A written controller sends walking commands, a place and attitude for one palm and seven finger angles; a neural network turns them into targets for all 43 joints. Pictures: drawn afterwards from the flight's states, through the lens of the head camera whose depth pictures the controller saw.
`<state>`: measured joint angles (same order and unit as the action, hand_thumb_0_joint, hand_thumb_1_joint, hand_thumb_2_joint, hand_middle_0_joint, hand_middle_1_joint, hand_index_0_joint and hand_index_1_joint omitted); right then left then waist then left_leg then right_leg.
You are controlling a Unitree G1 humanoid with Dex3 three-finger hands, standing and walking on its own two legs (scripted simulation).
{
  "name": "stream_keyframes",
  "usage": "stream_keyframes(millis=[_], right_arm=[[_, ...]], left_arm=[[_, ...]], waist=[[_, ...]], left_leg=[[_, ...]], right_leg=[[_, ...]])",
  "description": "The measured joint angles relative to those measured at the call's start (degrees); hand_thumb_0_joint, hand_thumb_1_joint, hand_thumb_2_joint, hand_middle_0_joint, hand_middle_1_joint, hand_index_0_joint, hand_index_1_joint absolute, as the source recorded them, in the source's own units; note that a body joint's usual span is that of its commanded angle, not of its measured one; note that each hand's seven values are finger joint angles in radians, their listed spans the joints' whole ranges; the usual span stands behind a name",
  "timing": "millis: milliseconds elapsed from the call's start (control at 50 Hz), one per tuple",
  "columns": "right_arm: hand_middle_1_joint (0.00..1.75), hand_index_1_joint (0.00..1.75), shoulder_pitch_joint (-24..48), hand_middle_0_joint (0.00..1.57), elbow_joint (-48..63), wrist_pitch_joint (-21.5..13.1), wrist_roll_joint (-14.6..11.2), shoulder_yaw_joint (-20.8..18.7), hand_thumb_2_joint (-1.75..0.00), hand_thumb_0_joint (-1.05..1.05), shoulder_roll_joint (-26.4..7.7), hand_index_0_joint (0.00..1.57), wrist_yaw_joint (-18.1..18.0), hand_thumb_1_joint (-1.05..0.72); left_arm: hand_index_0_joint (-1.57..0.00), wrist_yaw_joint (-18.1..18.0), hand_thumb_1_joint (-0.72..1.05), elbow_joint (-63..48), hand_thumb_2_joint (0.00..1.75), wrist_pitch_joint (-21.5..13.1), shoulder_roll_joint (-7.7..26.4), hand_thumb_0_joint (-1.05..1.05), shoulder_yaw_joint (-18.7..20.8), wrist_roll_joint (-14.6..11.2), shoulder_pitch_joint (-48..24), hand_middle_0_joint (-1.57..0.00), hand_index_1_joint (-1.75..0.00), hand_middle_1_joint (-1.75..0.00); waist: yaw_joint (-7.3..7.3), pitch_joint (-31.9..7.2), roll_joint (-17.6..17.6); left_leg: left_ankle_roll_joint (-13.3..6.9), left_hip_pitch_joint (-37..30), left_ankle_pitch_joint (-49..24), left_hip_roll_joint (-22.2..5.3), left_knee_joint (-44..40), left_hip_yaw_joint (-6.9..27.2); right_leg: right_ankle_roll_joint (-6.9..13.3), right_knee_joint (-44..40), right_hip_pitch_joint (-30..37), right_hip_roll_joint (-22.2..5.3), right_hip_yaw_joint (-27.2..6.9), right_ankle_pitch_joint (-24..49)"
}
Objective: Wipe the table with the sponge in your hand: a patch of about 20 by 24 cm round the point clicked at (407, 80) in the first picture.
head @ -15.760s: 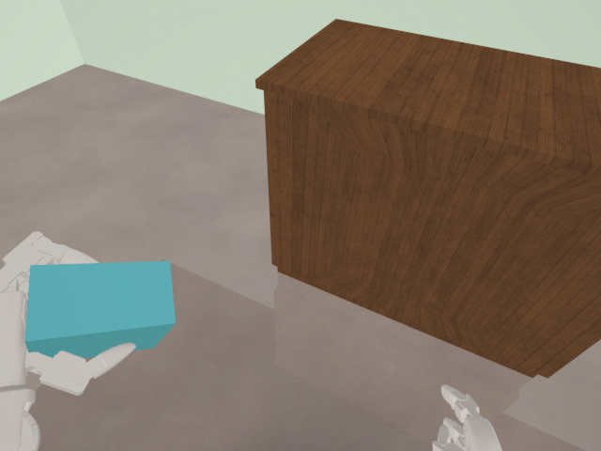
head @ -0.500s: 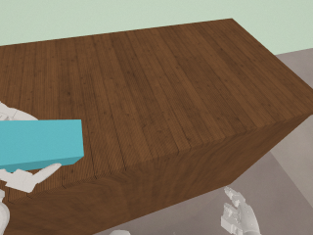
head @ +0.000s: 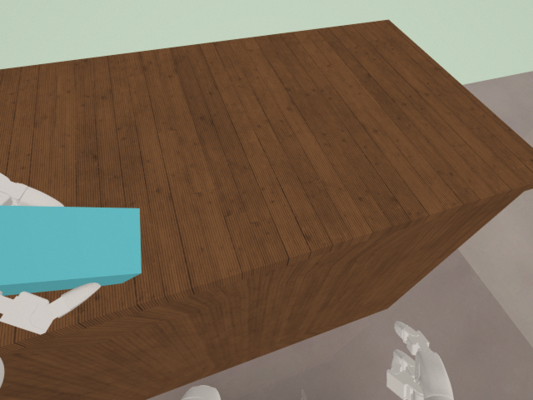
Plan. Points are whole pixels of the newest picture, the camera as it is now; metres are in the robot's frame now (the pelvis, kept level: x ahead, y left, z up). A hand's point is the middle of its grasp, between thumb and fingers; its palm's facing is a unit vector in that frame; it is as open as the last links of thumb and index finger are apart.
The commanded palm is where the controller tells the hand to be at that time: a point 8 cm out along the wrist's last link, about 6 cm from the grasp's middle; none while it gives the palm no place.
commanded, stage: shuffle to correct the standing spot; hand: left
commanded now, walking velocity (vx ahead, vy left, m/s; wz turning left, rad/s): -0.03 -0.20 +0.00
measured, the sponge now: (89, 251) +0.24 +0.21 +0.16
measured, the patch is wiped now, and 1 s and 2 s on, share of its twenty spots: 0.00 0.00 0.00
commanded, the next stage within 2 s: none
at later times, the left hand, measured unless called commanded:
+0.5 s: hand (49, 257) +0.22 +0.23 +0.18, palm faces +0.35 -0.84 -0.42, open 10.7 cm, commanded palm +0.15 +0.27 +0.19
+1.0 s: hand (52, 261) +0.22 +0.23 +0.18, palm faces +0.35 -0.83 -0.44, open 10.7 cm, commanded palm +0.16 +0.27 +0.19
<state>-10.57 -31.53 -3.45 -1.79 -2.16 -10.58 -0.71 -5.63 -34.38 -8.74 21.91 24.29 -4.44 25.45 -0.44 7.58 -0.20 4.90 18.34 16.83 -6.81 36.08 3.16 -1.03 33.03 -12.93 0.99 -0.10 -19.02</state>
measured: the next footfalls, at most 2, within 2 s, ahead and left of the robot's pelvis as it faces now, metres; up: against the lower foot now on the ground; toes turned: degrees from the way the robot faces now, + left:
none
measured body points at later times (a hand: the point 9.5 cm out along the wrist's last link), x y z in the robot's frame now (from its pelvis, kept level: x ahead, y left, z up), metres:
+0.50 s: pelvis +0.00 -0.01 +0.00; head +0.05 +0.01 +0.44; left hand +0.19 +0.28 +0.20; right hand +0.17 -0.24 -0.08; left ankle +0.03 +0.17 -0.73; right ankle -0.01 -0.14 -0.73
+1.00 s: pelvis -0.01 -0.01 +0.00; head +0.04 +0.00 +0.45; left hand +0.19 +0.27 +0.20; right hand +0.17 -0.24 -0.08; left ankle +0.03 +0.17 -0.73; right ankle -0.01 -0.14 -0.73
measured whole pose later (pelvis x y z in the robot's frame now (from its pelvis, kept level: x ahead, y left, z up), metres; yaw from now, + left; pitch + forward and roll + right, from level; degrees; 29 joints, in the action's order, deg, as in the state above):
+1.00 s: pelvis -0.01 -0.01 +0.00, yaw +0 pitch -2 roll -3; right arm -10.5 -30.5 -2.3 -1.7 -1.3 -10.3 0.4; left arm -5.5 -35.2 -9.6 23.1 24.6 -4.5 27.1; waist -0.4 7.7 1.0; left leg 5.2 18.7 16.6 -8.7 36.5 4.0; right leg 0.4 32.9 -13.0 3.0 0.6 -18.3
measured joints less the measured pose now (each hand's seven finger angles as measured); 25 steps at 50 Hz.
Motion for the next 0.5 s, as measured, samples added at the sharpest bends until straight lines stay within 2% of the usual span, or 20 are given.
stream_keyframes(millis=[140,260,440,500], right_arm=[[0.3,0.3,0.23,0.2,0.77,-0.09,0.09,0.68,-0.9,0.01,0.76,0.2,0.63,-0.9],[0.3,0.3,0.69,0.2,0.98,0.46,0.23,0.69,-0.9,0.01,0.5,0.2,0.68,-0.9],[0.3,0.3,0.26,0.2,1.28,0.66,0.05,0.36,-0.9,0.01,-0.01,0.2,0.86,-0.9],[0.3,0.3,0.07,0.2,1.06,0.74,0.07,0.26,-0.9,0.01,-0.1,0.2,0.62,-0.9]], left_arm=[[-0.66,0.11,-0.53,-0.25,1.02,-0.18,0.49,-0.01,-0.05,0.31,-0.18,-0.66,-1.36,-1.37],[-0.66,0.18,-0.53,-0.66,1.02,-0.4,0.41,-0.01,0.21,-0.07,0.43,-0.66,-1.36,-1.37],[-0.66,0.13,-0.53,-0.78,1.02,-0.56,0.61,-0.01,0.16,-0.04,0.46,-0.66,-1.36,-1.37],[-0.66,-0.08,-0.53,-1.15,1.02,-0.6,0.64,-0.01,0.17,-0.21,1.09,-0.66,-1.36,-1.37]], waist=[[-0.07,0.42,0.84],[-0.32,0.02,0.33],[0.26,0.26,0.61],[0.51,0.13,0.21]], left_leg=[[0.16,0.08,-0.38,-0.8,-0.36,1.06],[0.32,0.45,-0.07,-0.75,0.14,0.31],[-0.11,0.78,-0.17,-1.03,0.47,0.78],[0.4,0.58,-0.33,-0.72,0.18,0.47]], right_leg=[[0.52,-1.76,0.88,0.92,0.97,0.93],[0.57,0.07,-0.44,0.77,0.26,0.17],[0.86,-0.18,-0.35,1.14,0.68,0.54],[0.68,0.51,-0.68,0.75,0.41,0.17]])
